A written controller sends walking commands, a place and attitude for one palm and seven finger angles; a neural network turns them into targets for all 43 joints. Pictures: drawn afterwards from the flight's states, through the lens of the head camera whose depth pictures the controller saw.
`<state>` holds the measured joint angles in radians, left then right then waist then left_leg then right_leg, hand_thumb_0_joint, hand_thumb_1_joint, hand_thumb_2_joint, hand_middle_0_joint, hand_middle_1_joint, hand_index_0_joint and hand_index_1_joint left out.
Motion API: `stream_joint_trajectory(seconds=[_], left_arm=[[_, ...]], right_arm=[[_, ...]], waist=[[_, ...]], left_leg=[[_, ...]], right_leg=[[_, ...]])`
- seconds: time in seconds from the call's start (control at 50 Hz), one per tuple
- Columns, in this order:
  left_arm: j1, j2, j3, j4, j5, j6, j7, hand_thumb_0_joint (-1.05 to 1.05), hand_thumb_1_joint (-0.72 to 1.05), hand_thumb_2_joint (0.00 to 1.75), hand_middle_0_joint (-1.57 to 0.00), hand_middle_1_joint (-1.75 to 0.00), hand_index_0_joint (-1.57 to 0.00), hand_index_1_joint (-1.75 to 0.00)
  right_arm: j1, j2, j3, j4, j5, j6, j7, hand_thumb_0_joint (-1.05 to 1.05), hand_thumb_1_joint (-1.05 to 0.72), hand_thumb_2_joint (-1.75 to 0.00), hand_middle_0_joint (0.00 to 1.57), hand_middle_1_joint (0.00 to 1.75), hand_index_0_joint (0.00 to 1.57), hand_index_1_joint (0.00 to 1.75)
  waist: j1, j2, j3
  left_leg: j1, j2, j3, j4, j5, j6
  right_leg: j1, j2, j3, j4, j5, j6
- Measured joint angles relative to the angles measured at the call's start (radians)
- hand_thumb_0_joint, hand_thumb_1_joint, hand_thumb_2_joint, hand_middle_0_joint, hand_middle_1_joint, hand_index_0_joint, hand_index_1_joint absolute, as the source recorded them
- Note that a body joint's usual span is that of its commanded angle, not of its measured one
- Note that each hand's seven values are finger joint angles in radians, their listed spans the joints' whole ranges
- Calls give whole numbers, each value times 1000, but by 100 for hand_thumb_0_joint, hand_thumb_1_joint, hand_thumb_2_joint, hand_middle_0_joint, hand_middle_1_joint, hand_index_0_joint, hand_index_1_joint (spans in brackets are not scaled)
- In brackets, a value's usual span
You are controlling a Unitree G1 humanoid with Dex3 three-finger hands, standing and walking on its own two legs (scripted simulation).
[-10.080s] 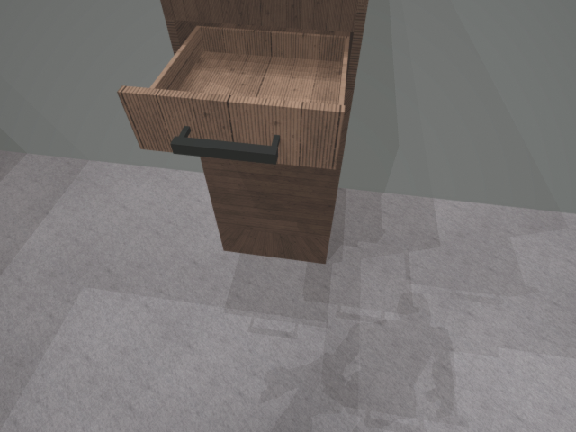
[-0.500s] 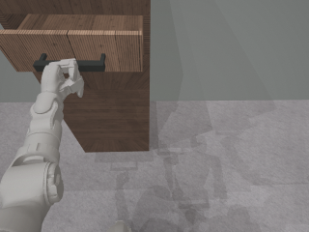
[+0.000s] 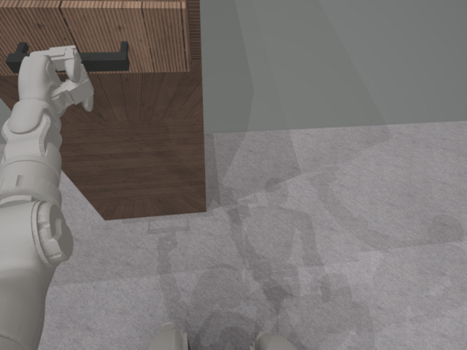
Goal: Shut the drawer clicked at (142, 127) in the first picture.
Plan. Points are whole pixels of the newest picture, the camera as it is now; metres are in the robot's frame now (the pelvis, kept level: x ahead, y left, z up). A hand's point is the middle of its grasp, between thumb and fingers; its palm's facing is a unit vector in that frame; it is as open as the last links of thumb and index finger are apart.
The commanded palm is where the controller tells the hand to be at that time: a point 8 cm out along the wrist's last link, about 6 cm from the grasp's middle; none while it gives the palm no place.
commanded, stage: push the drawer shut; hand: left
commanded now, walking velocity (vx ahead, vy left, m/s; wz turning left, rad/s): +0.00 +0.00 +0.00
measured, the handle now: (72, 54) +0.60 +0.23 +0.13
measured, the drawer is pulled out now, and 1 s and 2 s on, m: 0.04 0.00 0.00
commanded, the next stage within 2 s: pull the fist back off the drawer in 0.56 s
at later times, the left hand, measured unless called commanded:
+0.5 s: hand (85, 66) +0.56 +0.20 +0.14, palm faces +0.04 -1.00 -0.02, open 3.2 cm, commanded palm +0.58 +0.23 +0.13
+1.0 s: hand (86, 66) +0.56 +0.20 +0.14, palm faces +0.04 -1.00 -0.01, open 3.3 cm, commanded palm +0.55 +0.23 +0.13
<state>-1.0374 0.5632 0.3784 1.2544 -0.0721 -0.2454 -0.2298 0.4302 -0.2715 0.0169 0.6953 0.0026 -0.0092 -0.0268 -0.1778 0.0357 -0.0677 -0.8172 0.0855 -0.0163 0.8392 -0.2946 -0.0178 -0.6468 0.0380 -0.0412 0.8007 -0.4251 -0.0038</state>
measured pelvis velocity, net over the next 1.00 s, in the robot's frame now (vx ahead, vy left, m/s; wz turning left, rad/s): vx -0.01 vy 0.02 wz -0.01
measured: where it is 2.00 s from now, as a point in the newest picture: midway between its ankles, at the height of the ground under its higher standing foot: outside the picture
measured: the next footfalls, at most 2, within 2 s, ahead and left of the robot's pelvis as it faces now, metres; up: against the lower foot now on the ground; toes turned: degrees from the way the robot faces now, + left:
none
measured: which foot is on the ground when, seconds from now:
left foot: down 0.00-1.00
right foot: down 0.00-1.00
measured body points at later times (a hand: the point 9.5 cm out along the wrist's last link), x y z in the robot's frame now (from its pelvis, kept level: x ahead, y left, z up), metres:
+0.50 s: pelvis +0.00 +0.01 -0.01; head +0.13 +0.03 +0.42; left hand +0.55 +0.25 +0.14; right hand -0.06 -0.24 -0.11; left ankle +0.06 +0.13 -0.70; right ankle -0.03 -0.12 -0.70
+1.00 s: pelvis -0.01 +0.02 -0.01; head +0.12 +0.04 +0.42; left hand +0.55 +0.25 +0.14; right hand -0.08 -0.24 -0.11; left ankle +0.06 +0.13 -0.70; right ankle -0.03 -0.12 -0.70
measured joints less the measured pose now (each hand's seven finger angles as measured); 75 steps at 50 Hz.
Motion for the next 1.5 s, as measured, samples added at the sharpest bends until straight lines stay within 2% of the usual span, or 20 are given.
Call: stream_joint_trajectory(seconds=[0.32,0.38,0.52,0.7,0.92,1.04,1.16,1.34,1.5], left_arm=[[-153,71,11,88,55,25,41,5,82,93,-140,-160,-140,-160],[-162,75,17,97,64,20,27,5,79,94,-140,-160,-140,-160],[-206,96,-12,129,70,36,40,4,71,95,-140,-160,-140,-160],[-243,112,-44,144,61,39,52,5,72,96,-140,-160,-140,-160],[-251,121,-21,143,79,47,55,5,74,94,-140,-160,-140,-160],[-212,99,5,98,74,48,60,5,76,92,-140,-160,-140,-160],[-124,58,26,21,51,35,65,4,83,91,-140,-160,-140,-160],[9,-10,22,-75,17,25,57,2,88,90,-140,-160,-140,-160],[43,-47,9,-94,4,25,53,2,89,90,-140,-160,-140,-160]], right_arm=[[33,2,14,-7,-29,8,13,1,-90,-90,21,30,20,30],[47,4,15,-7,-34,13,16,1,-90,-90,21,30,20,30],[53,7,24,1,-37,11,15,1,-90,-90,21,30,20,30],[40,-6,35,7,-37,-15,7,0,-90,-90,21,30,20,30],[49,-12,35,-13,-41,-18,11,0,-90,-90,21,30,20,30],[59,-2,29,-19,-42,-7,21,0,-90,-90,21,30,20,30],[66,9,22,-27,-35,11,30,1,-90,-90,21,30,20,30],[47,17,6,-37,-18,29,33,1,-90,-90,21,30,20,30],[-3,11,-4,-41,-8,36,30,1,-90,-90,21,30,20,30]], waist=[[-47,8,2],[-45,11,0],[-53,12,1],[-68,11,6],[-79,13,9],[-71,14,6],[-51,15,-6],[-12,12,-21],[10,5,-29]], left_leg=[[-90,0,-4,37,-11,11],[-99,0,-5,43,-14,12],[-123,-2,-18,56,-13,13],[-154,-2,-26,69,-4,17],[-168,-2,-19,80,-1,23],[-158,-1,-10,75,-3,25],[-118,3,8,57,-12,26],[-44,2,20,32,-30,23],[-4,-4,14,22,-42,15]], right_leg=[[-79,1,-1,17,-1,11],[-86,1,-2,19,-3,12],[-101,1,-15,25,-2,13],[-128,3,-21,35,7,16],[-145,3,-13,48,11,21],[-139,1,-4,44,11,23],[-106,3,14,23,11,25],[-35,0,25,-6,-2,23],[8,-5,17,-12,-18,16]])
